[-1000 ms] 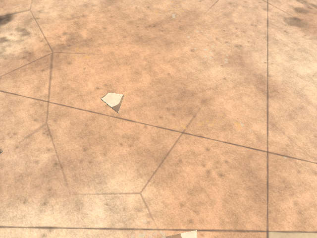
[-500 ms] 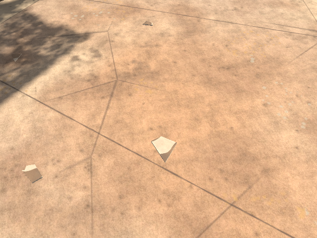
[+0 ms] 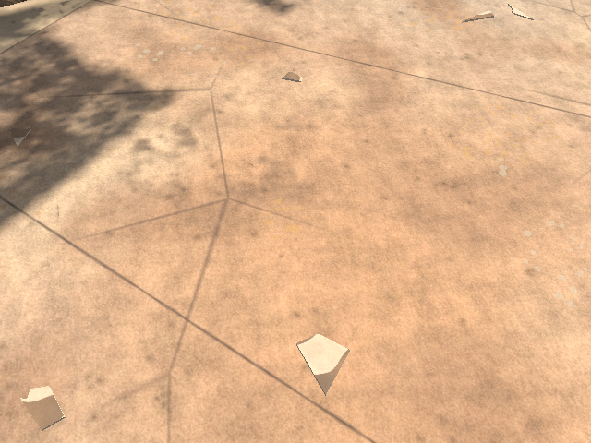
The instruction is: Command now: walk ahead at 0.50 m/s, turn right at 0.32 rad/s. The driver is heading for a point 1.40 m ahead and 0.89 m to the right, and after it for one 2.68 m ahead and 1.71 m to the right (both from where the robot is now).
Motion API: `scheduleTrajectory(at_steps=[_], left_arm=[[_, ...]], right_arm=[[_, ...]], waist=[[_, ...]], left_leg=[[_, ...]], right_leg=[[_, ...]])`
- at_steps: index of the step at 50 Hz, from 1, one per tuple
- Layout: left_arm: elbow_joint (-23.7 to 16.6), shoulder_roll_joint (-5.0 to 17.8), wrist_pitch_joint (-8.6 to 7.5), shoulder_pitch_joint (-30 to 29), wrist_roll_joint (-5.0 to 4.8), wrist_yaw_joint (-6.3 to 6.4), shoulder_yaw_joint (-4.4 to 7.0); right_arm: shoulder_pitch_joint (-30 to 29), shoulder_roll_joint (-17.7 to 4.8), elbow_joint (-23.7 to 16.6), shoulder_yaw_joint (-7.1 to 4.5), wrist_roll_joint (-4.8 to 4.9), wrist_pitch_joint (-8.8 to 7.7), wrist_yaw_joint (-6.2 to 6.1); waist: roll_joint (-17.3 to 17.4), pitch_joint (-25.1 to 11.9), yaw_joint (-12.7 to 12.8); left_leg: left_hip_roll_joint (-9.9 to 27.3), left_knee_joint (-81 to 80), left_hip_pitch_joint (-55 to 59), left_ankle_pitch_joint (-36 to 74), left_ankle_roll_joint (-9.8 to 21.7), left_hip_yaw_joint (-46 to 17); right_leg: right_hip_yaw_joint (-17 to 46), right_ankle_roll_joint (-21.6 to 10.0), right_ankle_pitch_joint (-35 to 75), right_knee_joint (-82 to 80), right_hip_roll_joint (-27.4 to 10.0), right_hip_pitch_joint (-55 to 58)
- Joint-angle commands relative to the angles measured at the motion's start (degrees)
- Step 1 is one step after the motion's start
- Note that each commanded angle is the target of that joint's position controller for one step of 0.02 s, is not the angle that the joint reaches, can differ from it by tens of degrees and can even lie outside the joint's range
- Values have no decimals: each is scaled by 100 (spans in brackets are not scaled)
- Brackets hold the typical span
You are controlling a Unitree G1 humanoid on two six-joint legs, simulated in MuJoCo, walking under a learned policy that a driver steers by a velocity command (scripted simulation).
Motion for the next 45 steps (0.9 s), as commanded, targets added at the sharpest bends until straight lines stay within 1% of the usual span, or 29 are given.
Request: scheduleTrajectory(at_steps=[1, 4, 6, 8, 10, 14, 15, 17, 18, 19, 20, 21, 22, 23, 24, 25, 26, 27, 28, 30, 31, 34, 37, 39, 41, 42, 43, 44, 45], left_arm=[[-372, 305, 93, 92, 5, 24, 128], [-491, 219, 176, -155, 26, 43, 145], [-590, 165, 161, -414, 49, 4, 133], [-703, 89, 138, -764, 68, -73, 94], [-878, 10, 131, -1215, 90, -152, 42], [-1239, 40, 134, -1773, 76, -288, 18], [-1314, 75, 137, -1812, 74, -319, 31], [-1383, 238, 161, -1576, 70, -345, 117], [-1313, 400, 177, -1115, 55, -335, 211], [-1114, 672, 181, -262, 41, -287, 374], [-896, 1155, 232, 655, 47, -167, 587], [-921, 1798, 205, 500, 12, -112, 670], [-1104, 1408, 114, 717, 70, -141, 534], [-1044, 1063, 45, 558, 112, -159, 441], [-1080, 890, 10, 223, 69, -152, 389], [-1165, 694, 10, -194, 75, -138, 330], [-1287, 539, 6, -442, 146, -113, 270], [-1348, 532, 2, -525, 171, -97, 264], [-1353, 581, -14, -523, 151, -73, 279], [-1308, 726, -27, -388, 124, 2, 313], [-1280, 790, -19, -302, 109, 43, 333], [-1210, 817, 39, -78, 65, 113, 343], [-1111, 856, 85, 199, 38, 129, 357], [-1067, 801, 118, 308, 19, 142, 347], [-1077, 804, 149, 258, 37, 164, 358], [-1105, 774, 168, 169, 43, 167, 354], [-1152, 630, 171, 93, 59, 161, 305], [-1258, 318, 148, 27, 115, 136, 186], [-1409, -39, 98, 728, 8, 143, 74]], right_arm=[[146, -560, -82, -192, -43, -177, 4], [206, -657, 114, -248, -104, -247, -66], [307, -717, 230, -268, -96, -234, -123], [342, -819, 293, -290, -73, -208, -164], [525, -939, 388, -325, -36, -168, -200], [826, -1100, 586, -392, 75, -12, -220], [828, -1146, 611, -407, 101, 33, -224], [722, -1319, 594, -448, 133, 114, -256], [663, -1396, 579, -464, 149, 163, -275], [556, -1407, 556, -451, 181, 201, -289], [622, -1252, 475, -380, 102, 161, -310], [1149, -333, 154, -104, -118, 2, -226], [657, -708, 87, -119, 84, -251, -139], [81, -967, -92, -192, 293, -359, -92], [-15, -902, -108, -157, 232, -415, -117], [-19, -925, -40, -188, 76, -412, -163], [96, -994, -11, -237, 10, -347, -169], [167, -980, -18, -253, -12, -267, -160], [201, -897, -28, -243, -38, -201, -160], [-1, -733, -107, -192, -79, -114, -174], [-225, -669, -176, -161, -85, -99, -176], [-888, -515, -320, -78, -58, -125, -122], [-1341, -587, -454, -79, 40, -182, -42], [-1415, -738, -509, -130, 63, -231, 4], [-1263, -877, -498, -196, 79, -289, 29], [-985, -925, -434, -237, 83, -319, 21], [-485, -1036, -310, -314, 49, -346, -11], [286, -1291, -232, -400, -58, -370, -57], [1012, -1800, -84, -528, -161, -308, -79]], waist=[[921, -219, -32], [641, -21, 8], [587, 60, -54], [549, 163, -164], [457, 315, -351], [440, 501, -523], [477, 478, -491], [689, 164, -256], [780, -142, 24], [694, -584, 517], [235, -1103, 901], [-1350, -1463, 161], [-693, -2311, 555], [-385, -1549, 640], [-6, -1020, 395], [183, -686, 140], [107, -583, -71], [64, -533, -176], [80, -489, -225], [96, -335, -215], [59, -252, -149], [-162, -150, 123], [-284, -116, 319], [-324, -122, 311], [-476, -137, 180], [-563, -194, 10], [-544, -438, -257], [-182, -1115, -623], [1417, -1975, -479]], left_leg=[[1492, -1807, 932, 572, 921, -1297], [1467, -1950, 951, 1284, 913, -625], [1416, -1969, 1116, 1454, 847, -254], [1356, -2001, 1178, 1456, 752, 85], [1455, -2019, 1363, 1434, 727, 274], [1693, -1697, 2183, 1802, 633, 494], [1730, -1513, 2338, 2204, 582, 562], [1710, -794, 2485, 4121, 449, 735], [1649, -82, 2461, 5014, 374, 816], [1443, 1066, 2095, 5165, 211, 965], [1202, 2741, 774, 3677, -68, 961], [-9, 4813, -1893, -1922, -454, 500], [-187, 5470, -2516, -2373, -359, -926], [89, 5383, -2987, -1842, -221, -1010], [343, 4884, -2848, -1332, -131, -979], [526, 4387, -2472, -1051, -154, -956], [646, 4116, -2036, -861, -181, -996], [661, 3906, -1802, -768, -238, -984], [652, 3673, -1719, -708, -323, -919], [577, 3080, -1699, -344, -492, -795], [522, 2670, -1733, 4, -562, -758], [245, 1270, -1393, 1179, -603, -715], [29, 558, -1073, 1563, -580, -743], [-16, 229, -1013, 1340, -489, -879], [-37, 71, -777, 871, -343, -920], [-57, -71, -418, 735, -238, -854], [-21, -269, 344, 764, -82, -794], [719, -133, 1692, 588, 263, -1428], [2060, -421, 3788, -450, 1174, -3766]], right_leg=[[328, 56, 681, 134, -439, -1040], [485, 147, 1326, -271, -404, -1374], [477, 153, 1900, -880, -358, -1505], [268, 110, 2412, -1604, -314, -1387], [22, 43, 2584, -2115, -283, -1381], [-278, -184, 2014, -2706, -218, -1620], [-395, -267, 1747, -2791, -148, -1546], [-763, -489, 1155, -2830, 211, -873], [-928, -627, 908, -2849, 466, -231], [-990, -826, 1195, -3241, 746, 991], [-121, -1119, 1424, -3422, 382, 2770], [3138, -2155, 732, -3916, -1119, 4589], [4633, -2435, 189, -4776, -1563, 5012], [3810, -2110, 594, -4891, -1418, 4591], [3050, -1897, 1097, -4849, -1154, 3748], [2501, -1735, 1662, -4881, -930, 2926], [2172, -1685, 2136, -5005, -779, 2364], [2059, -1692, 2345, -5130, -696, 2042], [1911, -1718, 2601, -5201, -646, 1821], [1559, -1686, 2903, -5283, -504, 1433], [1428, -1619, 2881, -5296, -415, 1334], [1168, -1306, 2321, -5191, -101, 1142], [1454, -1190, 1804, -5034, -188, 1242], [1811, -1133, 1575, -4734, -315, 1590], [2152, -1049, 1576, -4416, -428, 1834], [2228, -977, 1690, -4203, -392, 1844], [2117, -823, 1960, -3729, -156, 1728], [1742, -610, 1659, -2418, 154, 1188], [902, -163, -286, -440, 986, -757]])
Velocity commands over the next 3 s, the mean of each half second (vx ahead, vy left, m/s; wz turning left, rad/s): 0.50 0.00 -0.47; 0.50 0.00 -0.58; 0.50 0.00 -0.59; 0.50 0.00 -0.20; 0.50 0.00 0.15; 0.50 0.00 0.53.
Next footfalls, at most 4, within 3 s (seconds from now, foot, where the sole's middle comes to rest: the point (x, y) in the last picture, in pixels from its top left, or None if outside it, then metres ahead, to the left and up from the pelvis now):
0.40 right None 0.35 -0.17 -0.77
0.88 left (336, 359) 0.68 -0.09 -0.77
1.40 right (492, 350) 0.72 -0.47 -0.77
1.92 left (505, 238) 1.07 -0.59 -0.77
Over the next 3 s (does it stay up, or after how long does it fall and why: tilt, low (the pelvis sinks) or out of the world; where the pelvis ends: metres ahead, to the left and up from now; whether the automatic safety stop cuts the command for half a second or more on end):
stays up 1.26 -0.93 -0.02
